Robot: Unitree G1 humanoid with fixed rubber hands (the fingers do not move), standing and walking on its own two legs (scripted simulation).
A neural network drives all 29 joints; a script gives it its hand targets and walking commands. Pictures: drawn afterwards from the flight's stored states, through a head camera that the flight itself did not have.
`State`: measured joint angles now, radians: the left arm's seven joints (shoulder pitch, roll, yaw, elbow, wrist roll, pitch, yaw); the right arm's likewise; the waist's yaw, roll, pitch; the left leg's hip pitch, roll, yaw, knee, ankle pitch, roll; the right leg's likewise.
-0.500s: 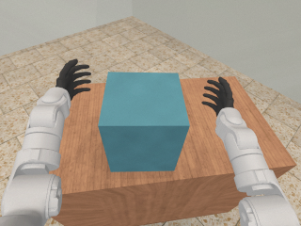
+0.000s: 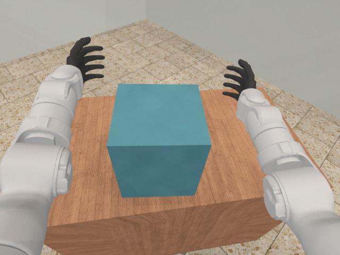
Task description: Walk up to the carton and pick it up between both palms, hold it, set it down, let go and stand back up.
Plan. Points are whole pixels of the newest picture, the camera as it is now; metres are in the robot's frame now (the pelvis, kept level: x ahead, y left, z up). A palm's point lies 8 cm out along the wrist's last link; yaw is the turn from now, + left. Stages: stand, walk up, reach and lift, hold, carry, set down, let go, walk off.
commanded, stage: reach and lift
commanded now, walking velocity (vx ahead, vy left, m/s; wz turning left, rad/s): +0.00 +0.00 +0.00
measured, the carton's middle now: (158, 143) +0.40 +0.02 +0.01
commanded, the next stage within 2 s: none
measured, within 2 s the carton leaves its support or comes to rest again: neither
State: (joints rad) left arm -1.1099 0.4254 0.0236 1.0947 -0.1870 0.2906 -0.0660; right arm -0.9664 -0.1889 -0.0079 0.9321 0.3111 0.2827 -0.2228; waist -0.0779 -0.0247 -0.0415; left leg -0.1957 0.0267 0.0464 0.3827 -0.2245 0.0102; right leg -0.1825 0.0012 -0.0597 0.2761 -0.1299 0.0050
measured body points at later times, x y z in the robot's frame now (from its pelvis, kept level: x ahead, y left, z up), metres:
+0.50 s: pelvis -0.01 +0.00 -0.01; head +0.02 +0.03 +0.44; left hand +0.45 +0.20 +0.09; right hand +0.41 -0.17 +0.07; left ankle -0.02 +0.10 -0.75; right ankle +0.01 -0.12 -0.75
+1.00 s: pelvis -0.02 +0.00 -0.02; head +0.04 +0.03 +0.42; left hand +0.46 +0.18 +0.07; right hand +0.42 -0.16 +0.05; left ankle -0.02 +0.10 -0.75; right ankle +0.01 -0.12 -0.75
